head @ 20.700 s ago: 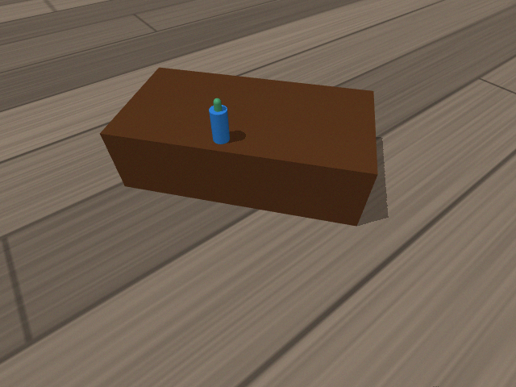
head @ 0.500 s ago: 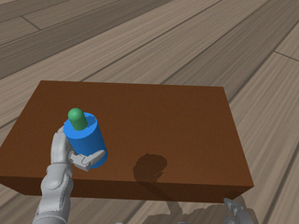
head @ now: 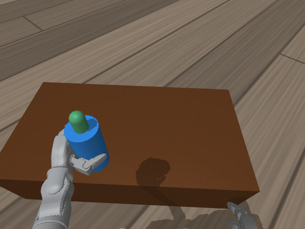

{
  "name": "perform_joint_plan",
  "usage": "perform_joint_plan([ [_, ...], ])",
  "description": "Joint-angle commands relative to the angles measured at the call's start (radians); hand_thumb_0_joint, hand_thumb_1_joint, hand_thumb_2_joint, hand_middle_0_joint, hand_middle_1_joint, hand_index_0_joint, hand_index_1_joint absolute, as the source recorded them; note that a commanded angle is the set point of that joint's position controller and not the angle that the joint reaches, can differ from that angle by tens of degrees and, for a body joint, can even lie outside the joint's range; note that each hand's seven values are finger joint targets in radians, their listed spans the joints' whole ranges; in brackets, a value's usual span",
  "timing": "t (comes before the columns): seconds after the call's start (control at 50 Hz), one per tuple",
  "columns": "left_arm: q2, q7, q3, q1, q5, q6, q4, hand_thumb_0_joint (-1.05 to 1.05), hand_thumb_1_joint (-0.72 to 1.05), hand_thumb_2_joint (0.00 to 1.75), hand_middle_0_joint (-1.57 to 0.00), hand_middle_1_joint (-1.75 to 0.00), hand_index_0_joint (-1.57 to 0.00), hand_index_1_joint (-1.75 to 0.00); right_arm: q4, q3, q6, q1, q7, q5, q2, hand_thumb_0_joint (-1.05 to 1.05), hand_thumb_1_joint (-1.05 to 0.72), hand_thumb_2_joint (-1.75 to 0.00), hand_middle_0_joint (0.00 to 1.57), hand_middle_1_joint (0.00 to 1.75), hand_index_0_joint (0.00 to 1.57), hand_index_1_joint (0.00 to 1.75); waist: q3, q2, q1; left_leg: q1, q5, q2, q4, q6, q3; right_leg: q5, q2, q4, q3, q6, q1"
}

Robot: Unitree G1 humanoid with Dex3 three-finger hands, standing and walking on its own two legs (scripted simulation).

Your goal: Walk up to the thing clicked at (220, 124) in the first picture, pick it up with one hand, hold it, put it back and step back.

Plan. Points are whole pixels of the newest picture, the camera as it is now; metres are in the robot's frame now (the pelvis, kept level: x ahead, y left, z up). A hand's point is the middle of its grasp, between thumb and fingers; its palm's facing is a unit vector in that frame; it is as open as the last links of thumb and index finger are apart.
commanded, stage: hold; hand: left
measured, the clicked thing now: (87, 140) +0.33 +0.17 +0.07
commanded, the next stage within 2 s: crouch in 1.52 s
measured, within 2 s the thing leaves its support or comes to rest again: neither
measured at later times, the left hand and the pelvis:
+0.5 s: hand (88, 148) +0.32 +0.17 +0.04, palm faces +0.07 -1.00 -0.02, open 10.6 cm; pelvis +0.00 +0.00 +0.00, yaw +0 degrees
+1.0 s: hand (87, 149) +0.31 +0.17 +0.04, palm faces +0.06 -1.00 -0.02, open 10.6 cm; pelvis +0.00 +0.00 +0.00, yaw +0 degrees
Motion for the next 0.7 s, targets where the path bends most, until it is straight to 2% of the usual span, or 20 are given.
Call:
perform_joint_plan([
  [0.0, 0.134, -0.01, 0.046, -0.371, -0.043, -0.13, -0.382, 0.0, 0.18, 1.32, -1.3, -1.5, -1.33, -1.5, -0.123, -0.052, -0.042, -0.022, -0.008, 0.007, -0.132, 0.0, -0.91, -0.9, 0.2, 0.3, 0.2, 0.3, -0.367, 0.054, 0.0, 0.187, 0.273, -0.036, -0.107, 0.02, 0.009, 0.313, 0.03, -0.104, -0.002, -0.023, 0.136],
  [0.06, 0.127, -0.008, 0.043, -0.35, -0.043, -0.121, -0.352, 0.0, 0.17, 1.31, -1.29, -1.49, -1.32, -1.48, -0.111, -0.055, -0.043, -0.011, -0.005, 0.005, -0.138, 0.0, -0.91, -0.9, 0.2, 0.3, 0.2, 0.3, -0.337, 0.048, 0.0, 0.178, 0.305, -0.03, -0.109, 0.016, 0.0, 0.325, 0.037, -0.093, -0.013, -0.027, 0.123],
  [0.1, 0.128, -0.001, 0.052, -0.369, -0.04, -0.124, -0.326, 0.0, 0.18, 1.3, -1.29, -1.48, -1.31, -1.47, -0.108, -0.053, -0.04, -0.019, -0.002, 0.007, -0.133, 0.0, -0.91, -0.9, 0.2, 0.3, 0.2, 0.3, -0.285, 0.027, -0.002, 0.147, 0.257, -0.031, -0.115, 0.02, 0.002, 0.292, 0.033, -0.101, -0.011, -0.024, 0.109],
  [0.12, 0.149, 0.004, 0.065, -0.394, -0.037, -0.131, -0.365, 0.0, 0.19, 1.31, -1.29, -1.49, -1.31, -1.48, -0.108, -0.054, -0.04, -0.015, -0.002, 0.004, -0.132, 0.0, -0.9, -0.9, 0.2, 0.3, 0.2, 0.3, -0.329, 0.05, 0.004, 0.162, 0.263, -0.034, -0.111, 0.02, 0.005, 0.298, 0.031, -0.102, -0.007, -0.025, 0.118],
  [0.16, 0.147, 0.008, 0.075, -0.371, -0.039, -0.132, -0.363, 0.0, 0.2, 1.31, -1.29, -1.49, -1.32, -1.48, -0.12, -0.051, -0.041, -0.028, -0.004, 0.006, -0.128, 0.0, -0.9, -0.9, 0.2, 0.3, 0.2, 0.3, -0.316, 0.036, 0.007, 0.156, 0.225, -0.038, -0.118, 0.023, 0.01, 0.268, 0.029, -0.115, -0.004, -0.022, 0.121],
  [0.2, 0.149, 0.009, 0.062, -0.384, -0.039, -0.14, -0.415, 0.0, 0.19, 1.31, -1.29, -1.5, -1.32, -1.49, -0.123, -0.048, -0.043, -0.031, -0.003, 0.005, -0.128, 0.0, -0.91, -0.9, 0.2, 0.3, 0.2, 0.3, -0.341, 0.076, 0.014, 0.168, 0.234, -0.039, -0.118, 0.018, 0.01, 0.272, 0.029, -0.107, -0.003, -0.026, 0.134],
  [0.22, 0.171, 0.01, 0.083, -0.355, -0.032, -0.14, -0.398, 0.0, 0.21, 1.32, -1.3, -1.5, -1.32, -1.49, -0.115, -0.052, -0.04, -0.028, -0.004, 0.004, -0.131, 0.0, -0.91, -0.9, 0.2, 0.3, 0.2, 0.3, -0.353, 0.081, 0.017, 0.177, 0.249, -0.041, -0.113, 0.018, 0.01, 0.282, 0.03, -0.109, -0.003, -0.026, 0.135],
  [0.26, 0.135, 0.01, 0.048, -0.362, -0.039, -0.133, -0.424, 0.0, 0.22, 1.32, -1.3, -1.5, -1.33, -1.5, -0.127, -0.048, -0.044, -0.029, -0.008, 0.006, -0.126, 0.0, -0.91, -0.9, 0.2, 0.3, 0.2, 0.3, -0.353, 0.044, 0.004, 0.176, 0.261, -0.04, -0.112, 0.022, 0.01, 0.306, 0.029, -0.113, -0.004, -0.021, 0.156],
  [0.28, 0.146, 0.013, 0.071, -0.342, -0.041, -0.129, -0.407, 0.0, 0.21, 1.32, -1.3, -1.51, -1.32, -1.5, -0.122, -0.047, -0.044, -0.024, -0.01, 0.006, -0.126, 0.0, -0.91, -0.9, 0.2, 0.3, 0.2, 0.3, -0.352, 0.045, 0.004, 0.178, 0.266, -0.042, -0.11, 0.023, 0.014, 0.317, 0.027, -0.117, 0.001, -0.019, 0.159],
  [0.32, 0.137, 0.011, 0.047, -0.378, -0.037, -0.123, -0.41, 0.0, 0.19, 1.31, -1.29, -1.49, -1.31, -1.48, -0.117, -0.047, -0.044, -0.027, -0.012, 0.006, -0.127, 0.0, -0.91, -0.9, 0.2, 0.3, 0.2, 0.3, -0.323, 0.06, -0.004, 0.171, 0.246, -0.04, -0.118, 0.022, 0.012, 0.294, 0.029, -0.123, -0.001, -0.021, 0.135],
  [0.34, 0.129, 0.015, 0.054, -0.366, -0.038, -0.118, -0.362, 0.0, 0.21, 1.32, -1.29, -1.5, -1.32, -1.49, -0.113, -0.048, -0.046, -0.032, -0.012, 0.008, -0.129, 0.0, -0.91, -0.9, 0.2, 0.3, 0.2, 0.3, -0.285, 0.024, -0.005, 0.158, 0.221, -0.038, -0.126, 0.024, 0.009, 0.27, 0.03, -0.125, -0.005, -0.02, 0.124],
  [0.38, 0.133, 0.015, 0.054, -0.385, -0.034, -0.118, -0.348, 0.0, 0.19, 1.32, -1.29, -1.49, -1.31, -1.49, -0.109, -0.051, -0.045, -0.028, -0.011, 0.005, -0.129, 0.0, -0.91, -0.9, 0.2, 0.3, 0.2, 0.3, -0.301, 0.035, -0.012, 0.159, 0.209, -0.04, -0.122, 0.027, 0.013, 0.265, 0.026, -0.129, 0.0, -0.019, 0.116],
  [0.46, 0.135, 0.008, 0.052, -0.37, -0.028, -0.128, -0.341, 0.0, 0.19, 1.32, -1.3, -1.5, -1.32, -1.5, -0.12, -0.05, -0.046, -0.043, -0.008, 0.004, -0.128, 0.0, -0.91, -0.9, 0.2, 0.3, 0.2, 0.3, -0.298, 0.037, 0.002, 0.154, 0.192, -0.043, -0.126, 0.025, 0.016, 0.243, 0.025, -0.131, -0.002, -0.021, 0.124],
  [0.48, 0.139, 0.006, 0.063, -0.355, -0.033, -0.13, -0.342, 0.0, 0.17, 1.32, -1.31, -1.51, -1.33, -1.51, -0.115, -0.054, -0.048, -0.034, -0.008, 0.005, -0.132, 0.0, -0.91, -0.9, 0.2, 0.3, 0.2, 0.3, -0.313, 0.031, 0.007, 0.162, 0.196, -0.039, -0.13, 0.025, 0.009, 0.241, 0.028, -0.123, -0.007, -0.023, 0.129],
  [0.5, 0.122, 0.003, 0.035, -0.368, -0.033, -0.129, -0.354, 0.0, 0.19, 1.33, -1.31, -1.52, -1.33, -1.51, -0.118, -0.054, -0.048, -0.036, -0.006, 0.007, -0.132, 0.0, -0.91, -0.9, 0.2, 0.3, 0.2, 0.3, -0.315, 0.052, 0.002, 0.169, 0.206, -0.039, -0.131, 0.022, 0.01, 0.252, 0.028, -0.121, -0.007, -0.025, 0.122],
  [0.52, 0.133, 0.003, 0.047, -0.366, -0.034, -0.132, -0.368, 0.0, 0.18, 1.32, -1.29, -1.5, -1.32, -1.5, -0.118, -0.051, -0.048, -0.032, -0.005, 0.005, -0.128, 0.0, -0.91, -0.9, 0.2, 0.3, 0.2, 0.3, -0.341, 0.062, 0.007, 0.172, 0.233, -0.04, -0.122, 0.02, 0.011, 0.277, 0.028, -0.115, -0.006, -0.026, 0.135],
  [0.56, 0.117, 0.004, 0.03, -0.367, -0.035, -0.13, -0.379, 0.0, 0.18, 1.31, -1.29, -1.49, -1.31, -1.49, -0.118, -0.052, -0.049, -0.024, -0.007, 0.005, -0.132, 0.0, -0.91, -0.9, 0.2, 0.3, 0.2, 0.3, -0.341, 0.038, -0.005, 0.194, 0.274, -0.036, -0.118, 0.021, 0.006, 0.311, 0.032, -0.11, -0.01, -0.023, 0.134],
  [0.58, 0.139, 0.01, 0.054, -0.377, -0.037, -0.131, -0.399, 0.0, 0.19, 1.31, -1.29, -1.5, -1.32, -1.49, -0.112, -0.052, -0.053, -0.021, -0.004, 0.004, -0.13, 0.0, -0.91, -0.9, 0.2, 0.3, 0.2, 0.3, -0.351, 0.067, 0.006, 0.192, 0.286, -0.036, -0.117, 0.017, 0.004, 0.313, 0.032, -0.105, -0.011, -0.026, 0.141],
  [0.64, 0.127, 0.019, 0.045, -0.382, -0.033, -0.127, -0.362, 0.0, 0.17, 1.32, -1.29, -1.5, -1.31, -1.49, -0.116, -0.053, -0.051, -0.028, -0.001, 0.004, -0.134, 0.0, -0.91, -0.9, 0.2, 0.3, 0.2, 0.3, -0.309, 0.043, -0.007, 0.169, 0.243, -0.033, -0.125, 0.019, 0.002, 0.274, 0.035, -0.112, -0.013, -0.025, 0.117],
  [0.68, 0.146, 0.027, 0.068, -0.395, -0.034, -0.131, -0.383, 0.0, 0.19, 1.33, -1.29, -1.5, -1.31, -1.49, -0.117, -0.047, -0.049, -0.034, -0.004, 0.004, -0.123, 0.0, -0.91, -0.9, 0.2, 0.3, 0.2, 0.3, -0.313, 0.046, 0.003, 0.148, 0.203, -0.039, -0.123, 0.023, 0.01, 0.251, 0.027, -0.125, -0.004, -0.023, 0.123],
])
